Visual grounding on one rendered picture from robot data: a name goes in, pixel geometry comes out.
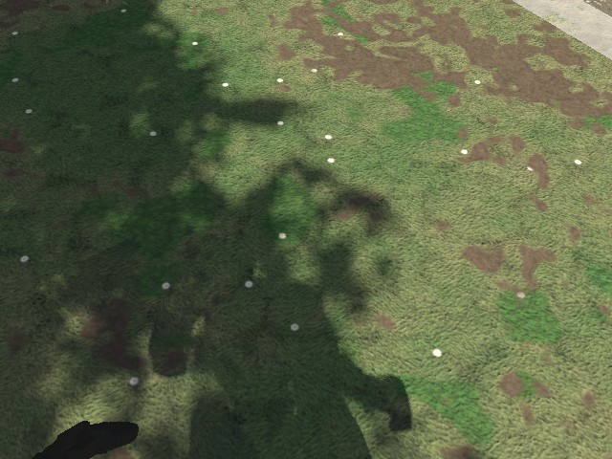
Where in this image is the left robot hand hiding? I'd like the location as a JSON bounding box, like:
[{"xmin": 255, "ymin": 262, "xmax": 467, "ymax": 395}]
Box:
[{"xmin": 32, "ymin": 421, "xmax": 139, "ymax": 459}]

